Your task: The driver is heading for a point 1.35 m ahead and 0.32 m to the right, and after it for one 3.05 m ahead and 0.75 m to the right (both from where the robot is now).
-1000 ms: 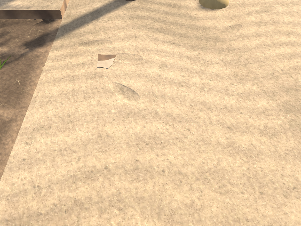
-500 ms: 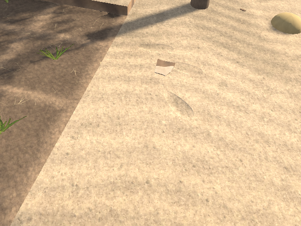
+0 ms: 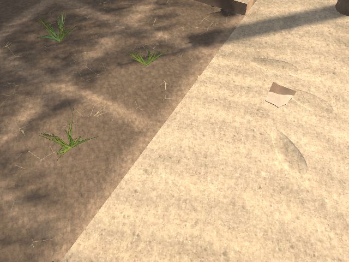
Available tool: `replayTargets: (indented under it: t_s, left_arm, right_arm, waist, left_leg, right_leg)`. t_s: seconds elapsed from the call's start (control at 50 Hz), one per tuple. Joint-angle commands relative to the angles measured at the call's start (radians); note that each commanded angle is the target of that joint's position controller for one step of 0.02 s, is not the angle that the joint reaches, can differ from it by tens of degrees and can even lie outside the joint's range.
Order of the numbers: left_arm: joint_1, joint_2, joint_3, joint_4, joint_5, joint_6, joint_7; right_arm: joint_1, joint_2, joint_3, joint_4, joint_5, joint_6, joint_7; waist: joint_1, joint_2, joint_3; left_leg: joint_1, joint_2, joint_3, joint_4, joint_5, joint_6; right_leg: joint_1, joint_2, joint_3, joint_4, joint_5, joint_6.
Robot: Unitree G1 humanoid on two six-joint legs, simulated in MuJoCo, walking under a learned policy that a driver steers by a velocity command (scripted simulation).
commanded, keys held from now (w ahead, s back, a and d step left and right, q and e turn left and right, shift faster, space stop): e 0.70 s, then w+e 0.22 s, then w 0.04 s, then w+q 0.04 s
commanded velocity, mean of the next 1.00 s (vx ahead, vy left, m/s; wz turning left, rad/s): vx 0.09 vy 0.00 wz -0.35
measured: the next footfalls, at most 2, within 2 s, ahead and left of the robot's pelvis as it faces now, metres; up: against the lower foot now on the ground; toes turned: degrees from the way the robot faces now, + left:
left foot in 0.20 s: +0.10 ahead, +0.13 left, +0.00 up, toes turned -3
right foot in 0.54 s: +0.07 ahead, -0.13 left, +0.00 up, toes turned -14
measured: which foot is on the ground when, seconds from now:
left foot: up 0.00-0.18, down 0.20-0.54, up 0.56-1.00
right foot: down 0.00-0.22, up 0.24-0.52, down 0.54-1.00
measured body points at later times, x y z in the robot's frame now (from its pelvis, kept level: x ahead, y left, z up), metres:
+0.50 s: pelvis +0.05 -0.01 +0.00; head +0.07 -0.02 +0.45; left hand +0.22 +0.24 -0.10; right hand +0.15 -0.30 -0.10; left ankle +0.06 +0.13 -0.73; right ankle +0.04 -0.12 -0.71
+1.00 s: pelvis +0.09 -0.03 +0.01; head +0.09 -0.04 +0.46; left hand +0.32 +0.17 -0.08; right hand +0.12 -0.35 -0.07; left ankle +0.17 +0.07 -0.72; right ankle +0.03 -0.12 -0.73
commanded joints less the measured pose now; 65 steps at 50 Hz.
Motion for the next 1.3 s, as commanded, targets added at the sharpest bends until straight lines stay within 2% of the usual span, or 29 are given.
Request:
replayTargets:
  t_s: [0.02, 0.08, 0.18, 0.2, 0.22, 0.24, 0.26, 0.3, 0.34, 0.4, 0.46, 0.5, 0.52, 0.54, 0.56, 0.58, 0.6, 0.64, 0.7, 0.8, 0.92, 1.02, 1.04, 1.06, 1.08, 1.1, 1.2, 1.24, 1.3]
  left_arm:
    - [0.011, 0.109, 0.024, -0.03, 0.014, -0.002, -0.003]
    - [0.014, 0.101, 0.02, -0.003, -0.001, -0.008, -0.016]
    - [0.031, 0.137, 0.024, 0.003, -0.04, 0.028, -0.023]
    - [0.045, 0.111, 0.016, 0.0, -0.037, 0.027, -0.026]
    - [0.06, 0.085, 0.014, -0.02, -0.035, 0.022, -0.029]
    - [0.035, 0.097, 0.022, -0.025, -0.039, 0.02, -0.022]
    - [0.036, 0.13, 0.037, -0.028, -0.04, 0.025, -0.018]
    - [0.106, 0.148, 0.062, -0.003, -0.041, 0.056, -0.005]
    - [0.146, 0.101, 0.057, -0.001, -0.039, 0.079, 0.0]
    - [0.091, 0.05, 0.037, -0.044, -0.043, 0.09, -0.016]
    - [0.066, 0.081, 0.043, -0.092, -0.048, 0.094, -0.042]
    - [0.12, 0.092, 0.052, -0.091, -0.046, 0.096, -0.052]
    - [0.16, 0.103, 0.061, -0.079, -0.04, 0.096, -0.047]
    - [0.19, 0.163, 0.082, -0.081, -0.033, 0.094, -0.034]
    - [0.204, 0.315, 0.115, -0.114, -0.019, 0.092, -0.016]
    - [0.26, 0.289, 0.102, -0.125, 0.016, 0.068, -0.029]
    - [0.22, 0.261, 0.093, -0.131, 0.017, 0.05, -0.033]
    - [0.115, 0.202, 0.079, -0.151, -0.029, 0.047, -0.018]
    - [0.088, 0.182, 0.069, -0.17, -0.031, 0.067, 0.0]
    - [0.15, 0.196, 0.077, -0.172, -0.042, 0.065, 0.021]
    - [0.172, 0.216, 0.086, -0.173, -0.045, 0.052, 0.01]
    - [0.172, 0.14, 0.055, -0.165, -0.036, 0.049, -0.004]
    - [0.162, 0.098, 0.04, -0.171, -0.03, 0.043, -0.007]
    - [0.161, 0.031, 0.019, -0.185, -0.027, 0.032, -0.008]
    - [0.118, 0.086, 0.035, -0.236, -0.049, 0.012, -0.003]
    - [0.097, 0.166, 0.055, -0.226, -0.053, -0.004, -0.003]
    - [0.046, 0.102, 0.047, -0.194, -0.004, -0.034, -0.02]
    - [0.017, 0.046, 0.03, -0.188, -0.004, -0.031, -0.024]
    - [-0.047, 0.058, 0.036, -0.196, -0.025, -0.016, -0.027]
  right_arm:
    - [0.119, -0.01, -0.003, -0.049, -0.006, 0.013, -0.005]
    - [0.086, 0.037, 0.025, -0.057, -0.03, -0.003, -0.005]
    - [0.035, -0.048, 0.001, -0.067, -0.031, 0.006, 0.0]
    - [0.042, -0.094, -0.008, -0.087, -0.044, 0.007, -0.008]
    - [0.027, -0.179, -0.031, -0.092, -0.048, 0.012, -0.016]
    - [0.017, -0.163, -0.034, -0.09, -0.051, 0.011, -0.015]
    - [-0.035, -0.15, -0.033, -0.112, -0.058, -0.002, -0.018]
    - [-0.089, -0.099, -0.02, -0.131, -0.046, -0.034, -0.02]
    - [-0.129, -0.078, -0.017, -0.13, -0.022, -0.047, -0.018]
    - [-0.131, -0.091, -0.028, -0.12, -0.022, -0.03, -0.018]
    - [-0.106, -0.134, -0.046, -0.107, -0.013, -0.016, -0.021]
    - [-0.128, -0.143, -0.049, -0.103, 0.003, -0.015, -0.02]
    - [-0.103, -0.125, -0.046, -0.089, 0.007, -0.016, -0.018]
    - [-0.048, -0.089, -0.038, -0.072, -0.011, -0.018, -0.013]
    - [-0.073, -0.01, -0.009, -0.13, -0.063, -0.022, -0.008]
    - [-0.193, -0.049, -0.017, -0.162, -0.042, -0.032, -0.013]
    - [-0.213, -0.086, -0.028, -0.161, -0.017, -0.03, -0.017]
    - [-0.187, -0.098, -0.038, -0.129, -0.028, -0.02, -0.033]
    - [-0.13, -0.074, -0.037, -0.117, -0.029, -0.019, -0.029]
    - [-0.202, -0.066, -0.03, -0.142, -0.015, -0.049, 0.001]
    - [-0.221, -0.065, -0.031, -0.141, -0.002, -0.113, 0.038]
    - [-0.099, -0.047, -0.027, -0.096, -0.004, -0.144, 0.05]
    - [-0.031, -0.065, -0.03, -0.085, -0.011, -0.146, 0.044]
    - [0.051, -0.122, -0.036, -0.07, -0.023, -0.145, 0.038]
    - [0.117, -0.211, -0.063, -0.046, -0.037, -0.139, 0.051]
    - [0.107, -0.158, -0.05, -0.054, -0.017, -0.141, 0.056]
    - [0.03, -0.102, -0.016, -0.084, -0.014, -0.106, 0.039]
    - [0.031, -0.111, -0.02, -0.072, -0.009, -0.085, 0.025]
    - [0.078, -0.157, -0.039, -0.062, 0.003, -0.052, 0.009]
  waist:
    - [-0.018, -0.129, -0.138]
    - [-0.01, -0.133, -0.195]
    - [-0.019, -0.135, -0.136]
    - [-0.02, -0.083, -0.13]
    - [0.022, 0.095, -0.107]
    - [0.003, 0.214, -0.092]
    - [-0.004, 0.238, -0.069]
    - [0.022, 0.171, -0.076]
    - [0.046, 0.093, -0.095]
    - [0.016, 0.11, -0.121]
    - [-0.01, 0.146, -0.154]
    - [0.025, 0.139, -0.158]
    - [0.037, 0.112, -0.162]
    - [0.03, -0.021, -0.166]
    - [0.009, -0.363, -0.151]
    - [0.105, -0.275, -0.226]
    - [0.087, -0.183, -0.186]
    - [0.04, -0.101, -0.154]
    - [0.007, -0.126, -0.179]
    - [0.054, -0.183, -0.127]
    - [0.068, -0.176, -0.093]
    - [0.007, -0.152, -0.107]
    - [-0.02, -0.119, -0.124]
    - [-0.024, 0.043, -0.128]
    - [-0.022, 0.244, -0.044]
    - [-0.032, 0.163, 0.03]
    - [-0.001, 0.084, -0.024]
    - [-0.002, 0.106, -0.067]
    - [-0.023, 0.134, -0.09]
  left_leg:
    - [0.023, 0.057, 0.023, -0.107, 0.036, -0.006]
    - [0.145, 0.075, 0.038, -0.398, 0.076, 0.006]
    - [0.358, 0.034, 0.072, -0.776, 0.295, 0.069]
    - [0.417, 0.134, -0.023, -0.813, 0.298, 0.112]
    - [0.365, 0.251, -0.125, -0.858, 0.215, 0.185]
    - [0.26, 0.318, -0.201, -0.956, 0.163, 0.243]
    - [0.234, 0.367, -0.234, -0.978, 0.239, 0.277]
    - [0.266, 0.386, -0.189, -0.943, 0.545, 0.294]
    - [0.321, 0.355, -0.092, -0.9, 0.691, 0.262]
    - [0.335, 0.316, 0.016, -0.866, 0.696, 0.239]
    - [0.354, 0.347, 0.021, -0.833, 0.682, 0.239]
    - [0.322, 0.345, 0.047, -0.773, 0.622, 0.205]
    - [0.278, 0.315, 0.084, -0.708, 0.535, 0.159]
    - [0.151, 0.255, 0.169, -0.541, 0.365, 0.077]
    - [-0.175, 0.102, 0.235, -0.203, -0.154, -0.041]
    - [-0.24, 0.047, 0.041, -0.038, -0.228, -0.033]
    - [-0.264, 0.063, 0.007, 0.024, -0.154, -0.017]
    - [-0.27, 0.09, -0.009, -0.02, 0.011, -0.01]
    - [-0.174, 0.06, 0.007, -0.065, 0.129, -0.025]
    - [-0.184, 0.046, 0.005, -0.39, 0.203, -0.022]
    - [-0.022, 0.007, 0.014, -0.627, 0.166, 0.013]
    - [0.291, 0.029, 0.069, -0.822, 0.287, 0.075]
    - [0.398, 0.102, -0.007, -0.836, 0.231, 0.105]
    - [0.506, 0.248, -0.252, -0.939, 0.049, 0.181]
    - [0.516, 0.403, -0.61, -1.061, -0.181, 0.325]
    - [0.491, 0.425, -0.661, -1.082, -0.251, 0.359]
    - [0.426, 0.219, -0.268, -1.018, 0.602, 0.264]
    - [0.359, 0.157, -0.153, -0.965, 0.825, 0.236]
    - [0.319, 0.154, -0.163, -0.912, 0.832, 0.219]
  right_leg:
    - [0.102, -0.216, 0.19, -0.204, 0.182, -0.207]
    - [0.117, -0.223, 0.169, -0.18, 0.329, -0.235]
    - [0.006, -0.173, 0.238, -0.161, -0.212, -0.135]
    - [-0.066, -0.141, 0.235, -0.112, -0.313, -0.075]
    - [-0.126, -0.032, 0.111, 0.001, -0.373, -0.015]
    - [-0.094, 0.025, 0.023, 0.164, -0.362, 0.016]
    - [-0.11, 0.019, 0.033, 0.343, -0.408, 0.026]
    - [-0.183, -0.001, 0.087, 0.617, -0.477, 0.053]
    - [-0.21, -0.025, 0.095, 0.641, -0.421, 0.075]
    - [-0.13, -0.041, 0.027, 0.468, -0.351, 0.094]
    - [-0.038, -0.028, -0.016, 0.309, -0.317, 0.075]
    - [0.066, 0.0, -0.057, 0.137, -0.193, 0.037]
    - [0.155, 0.031, -0.059, 0.041, -0.105, 0.011]
    - [0.29, -0.035, 0.074, -0.027, 0.117, -0.031]
    - [0.43, -0.333, 0.499, -0.051, 0.527, -0.198]
    - [0.399, -0.417, 0.617, -0.099, 0.506, -0.349]
    - [0.381, -0.37, 0.533, -0.099, 0.433, -0.323]
    - [0.344, -0.271, 0.416, -0.083, 0.325, -0.217]
    - [0.281, -0.204, 0.354, -0.093, 0.307, -0.194]
    - [0.287, -0.188, 0.482, -0.226, -0.401, -0.202]
    - [0.214, -0.166, 0.545, -0.212, -0.443, -0.211]
    - [0.104, -0.11, 0.5, -0.118, -0.47, -0.145]
    - [0.029, -0.075, 0.451, -0.016, -0.479, -0.108]
    - [-0.119, 0.025, 0.282, 0.244, -0.448, -0.052]
    - [-0.357, 0.061, 0.156, 0.43, -0.518, -0.022]
    - [-0.448, -0.003, 0.175, 0.552, -0.489, -0.012]
    - [-0.301, -0.027, 0.085, 0.463, -0.227, 0.056]
    - [-0.15, 0.013, 0.044, 0.334, -0.167, 0.087]
    - [-0.047, 0.057, 0.045, 0.208, -0.07, 0.093]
